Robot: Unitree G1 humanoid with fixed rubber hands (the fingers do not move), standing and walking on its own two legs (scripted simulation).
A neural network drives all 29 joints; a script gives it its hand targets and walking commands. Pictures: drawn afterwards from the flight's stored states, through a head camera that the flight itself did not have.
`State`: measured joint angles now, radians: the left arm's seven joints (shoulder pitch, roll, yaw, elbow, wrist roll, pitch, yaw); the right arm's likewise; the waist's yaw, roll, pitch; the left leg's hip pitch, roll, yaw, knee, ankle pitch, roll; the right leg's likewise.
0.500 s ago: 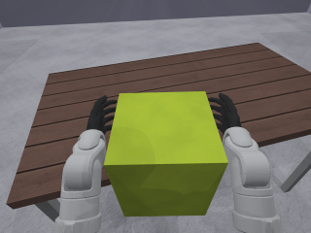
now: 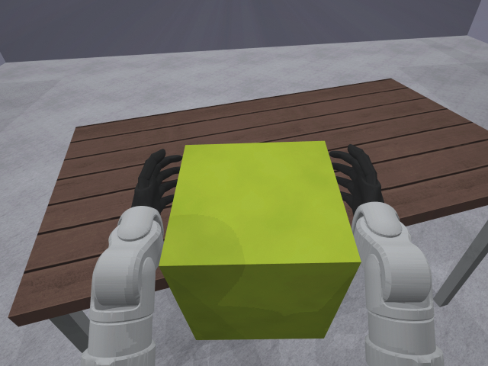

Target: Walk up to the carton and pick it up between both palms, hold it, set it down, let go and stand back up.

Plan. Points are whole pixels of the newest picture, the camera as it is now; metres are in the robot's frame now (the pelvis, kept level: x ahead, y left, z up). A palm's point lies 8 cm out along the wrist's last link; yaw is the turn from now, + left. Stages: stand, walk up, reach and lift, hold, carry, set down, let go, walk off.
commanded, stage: hold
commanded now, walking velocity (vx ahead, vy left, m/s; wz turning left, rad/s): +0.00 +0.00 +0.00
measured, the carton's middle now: (257, 245) +0.30 -0.01 +0.11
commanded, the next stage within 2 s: none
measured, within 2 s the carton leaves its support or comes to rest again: neither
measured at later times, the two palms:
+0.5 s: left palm (141, 178) +0.34 +0.15 +0.22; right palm (348, 167) +0.34 -0.14 +0.22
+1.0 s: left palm (144, 173) +0.33 +0.15 +0.23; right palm (355, 162) +0.34 -0.15 +0.23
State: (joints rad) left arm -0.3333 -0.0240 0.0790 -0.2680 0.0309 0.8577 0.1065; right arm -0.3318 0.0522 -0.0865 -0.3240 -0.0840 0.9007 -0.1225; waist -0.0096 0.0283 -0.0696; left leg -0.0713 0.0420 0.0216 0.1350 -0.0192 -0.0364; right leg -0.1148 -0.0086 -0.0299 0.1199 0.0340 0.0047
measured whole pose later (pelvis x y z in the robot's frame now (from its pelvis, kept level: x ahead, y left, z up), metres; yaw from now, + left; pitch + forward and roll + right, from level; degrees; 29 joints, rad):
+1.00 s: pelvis +0.05 +0.00 +0.00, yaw +0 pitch +0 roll +0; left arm -0.32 -0.02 0.05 -0.54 0.00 0.99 0.16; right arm -0.33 0.01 -0.06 -0.56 -0.04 1.01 -0.13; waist 0.02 0.03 -0.09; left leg 0.00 0.05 0.02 0.05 -0.05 -0.05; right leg -0.02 0.01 -0.03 -0.01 0.03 0.00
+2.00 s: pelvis +0.02 +0.01 +0.00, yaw +0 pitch +1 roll +0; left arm -0.74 0.02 0.21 0.10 0.10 0.87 0.08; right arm -0.81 -0.02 -0.23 0.12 -0.14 0.86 -0.03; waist -0.01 0.02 -0.10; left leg -0.10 0.03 0.02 0.13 -0.04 -0.03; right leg -0.14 -0.01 -0.03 0.09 0.03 0.00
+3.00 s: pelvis +0.00 +0.00 +0.00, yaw +1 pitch +0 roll +0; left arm -0.69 0.00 0.18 -0.01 0.09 0.89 0.08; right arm -0.75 -0.01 -0.21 -0.03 -0.12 0.89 -0.05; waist -0.04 0.04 -0.09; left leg -0.12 0.04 0.00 0.15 -0.03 -0.04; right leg -0.16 0.00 -0.04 0.13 0.03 -0.01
